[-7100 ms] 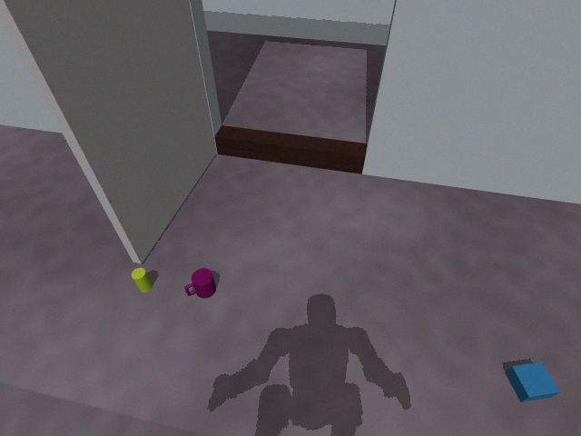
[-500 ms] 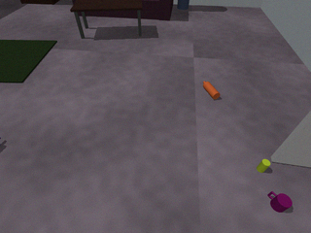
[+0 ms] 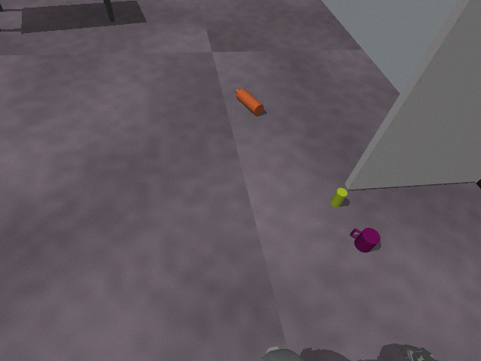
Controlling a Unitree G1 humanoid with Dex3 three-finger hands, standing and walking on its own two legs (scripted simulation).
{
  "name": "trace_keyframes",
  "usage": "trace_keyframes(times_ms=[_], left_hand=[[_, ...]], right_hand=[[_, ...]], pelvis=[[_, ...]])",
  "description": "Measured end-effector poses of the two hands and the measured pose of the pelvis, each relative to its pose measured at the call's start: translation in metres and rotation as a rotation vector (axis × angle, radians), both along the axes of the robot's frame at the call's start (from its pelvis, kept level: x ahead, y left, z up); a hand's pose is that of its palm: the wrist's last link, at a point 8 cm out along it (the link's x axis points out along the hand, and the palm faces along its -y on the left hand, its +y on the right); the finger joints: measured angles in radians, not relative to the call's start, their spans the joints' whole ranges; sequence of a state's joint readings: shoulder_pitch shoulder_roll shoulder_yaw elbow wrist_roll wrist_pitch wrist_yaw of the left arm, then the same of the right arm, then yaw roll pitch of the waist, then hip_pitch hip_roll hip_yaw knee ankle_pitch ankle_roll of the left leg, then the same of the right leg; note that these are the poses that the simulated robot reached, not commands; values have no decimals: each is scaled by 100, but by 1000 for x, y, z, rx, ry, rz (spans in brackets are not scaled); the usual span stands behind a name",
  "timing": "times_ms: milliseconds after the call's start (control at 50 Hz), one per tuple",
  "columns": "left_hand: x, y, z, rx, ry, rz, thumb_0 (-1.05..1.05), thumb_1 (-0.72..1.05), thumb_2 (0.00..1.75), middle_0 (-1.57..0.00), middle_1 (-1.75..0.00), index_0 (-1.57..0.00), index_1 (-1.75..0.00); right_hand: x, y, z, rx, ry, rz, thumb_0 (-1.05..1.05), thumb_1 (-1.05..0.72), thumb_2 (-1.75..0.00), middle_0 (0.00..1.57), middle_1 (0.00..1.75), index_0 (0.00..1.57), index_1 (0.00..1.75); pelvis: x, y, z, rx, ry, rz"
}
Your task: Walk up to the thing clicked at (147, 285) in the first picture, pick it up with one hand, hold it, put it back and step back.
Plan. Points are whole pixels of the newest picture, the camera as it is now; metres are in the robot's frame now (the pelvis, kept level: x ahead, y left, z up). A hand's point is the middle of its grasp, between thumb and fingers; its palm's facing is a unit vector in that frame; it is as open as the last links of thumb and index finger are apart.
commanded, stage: walk up
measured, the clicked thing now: (338, 197) +0.94 -0.57 -0.72
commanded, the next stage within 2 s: none
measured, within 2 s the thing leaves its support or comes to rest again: neither
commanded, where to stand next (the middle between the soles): +0.06 -0.04 m, yaw -31 degrees
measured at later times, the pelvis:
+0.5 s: pelvis +0.00 -0.03 -0.01, yaw -18 degrees
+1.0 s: pelvis +0.03 -0.04 -0.01, yaw -27 degrees
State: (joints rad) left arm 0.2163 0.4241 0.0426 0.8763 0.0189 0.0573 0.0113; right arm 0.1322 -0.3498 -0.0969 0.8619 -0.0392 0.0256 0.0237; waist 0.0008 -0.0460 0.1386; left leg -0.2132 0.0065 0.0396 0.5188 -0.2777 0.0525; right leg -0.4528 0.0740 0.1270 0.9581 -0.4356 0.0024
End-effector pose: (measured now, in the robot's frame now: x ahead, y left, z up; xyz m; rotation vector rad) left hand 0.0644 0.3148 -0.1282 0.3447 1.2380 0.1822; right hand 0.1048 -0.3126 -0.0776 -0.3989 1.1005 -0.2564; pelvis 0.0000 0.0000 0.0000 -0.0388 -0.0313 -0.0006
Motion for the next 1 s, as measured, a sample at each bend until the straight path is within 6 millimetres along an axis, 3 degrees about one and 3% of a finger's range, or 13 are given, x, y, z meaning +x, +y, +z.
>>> trace_keyframes(times_ms=[120, 200, 320, 420, 520, 620, 780, 880, 1000], left_hand=[[37, 8, 11, -15, -22, -102, 1, 90, 90, -20, -30, -20, -30], [63, 1, 16, 0, -29, -178, 1, 90, 90, -20, -30, -20, -30], [109, -31, 26, 17, -73, -306, 1, 90, 90, -20, -30, -20, -30], [137, -72, 33, 35, -134, -394, 1, 90, 90, -20, -30, -20, -30], [142, -103, 44, 19, -174, -415, 1, 90, 90, -20, -30, -20, -30], [142, -117, 44, 7, -165, -417, 1, 90, 90, -21, -30, -20, -30], [143, -113, 21, -13, -110, -424, 1, 90, 90, -21, -30, -21, -30], [151, -104, -4, -28, -72, -412, 1, 90, 90, -21, -30, -20, -30], [158, -111, -1, -39, -34, -460, 1, 90, 90, -21, -30, -20, -30]], right_hand=[[-57, 5, 3, 4, 7, -123, 0, -90, -90, 21, 30, 21, 30], [-95, 3, -4, 13, 29, -195, 0, -90, -90, 21, 30, 21, 30], [-145, -7, -24, 45, 82, -286, 0, -90, -90, 21, 30, 21, 30], [-169, -25, -47, 84, 100, -352, 0, -90, -90, 21, 30, 21, 30], [-165, -32, -47, 124, 84, -377, 1, -90, -90, 20, 30, 20, 30], [-152, -43, -40, 114, 52, -362, 1, -90, -90, 20, 30, 20, 30], [-131, -56, -31, 37, 42, -372, 0, -90, -90, 20, 30, 20, 30], [-114, -53, -25, -8, 6, -371, 0, -91, -90, 20, 30, 20, 30], [-103, -44, -11, 3, -70, -386, 0, -90, -90, 20, 30, 21, 30]], pelvis=[[4, 11, 5, 3, -2, -83], [4, 12, 2, 18, -7, -137], [2, 1, -4, 42, -6, -209], [1, -19, -13, 31, -12, -257], [5, -37, -5, 66, -29, -324], [13, -47, 0, 63, -26, -361], [25, -48, -9, 34, -6, -400], [32, -42, -18, 54, -12, -414], [35, -39, -8, 16, -20, -464]])
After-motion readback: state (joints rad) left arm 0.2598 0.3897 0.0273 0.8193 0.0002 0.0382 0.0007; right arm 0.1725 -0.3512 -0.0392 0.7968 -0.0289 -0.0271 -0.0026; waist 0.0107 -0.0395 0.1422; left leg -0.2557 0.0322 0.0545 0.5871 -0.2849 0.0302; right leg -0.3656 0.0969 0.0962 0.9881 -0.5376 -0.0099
